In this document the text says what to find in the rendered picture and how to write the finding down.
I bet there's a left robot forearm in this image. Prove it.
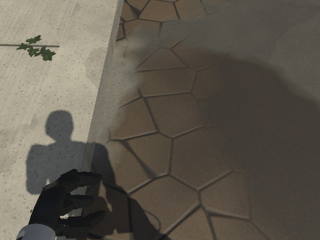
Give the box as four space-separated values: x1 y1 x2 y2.
16 223 56 240

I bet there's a robot left hand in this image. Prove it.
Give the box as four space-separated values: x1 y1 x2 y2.
28 169 106 239

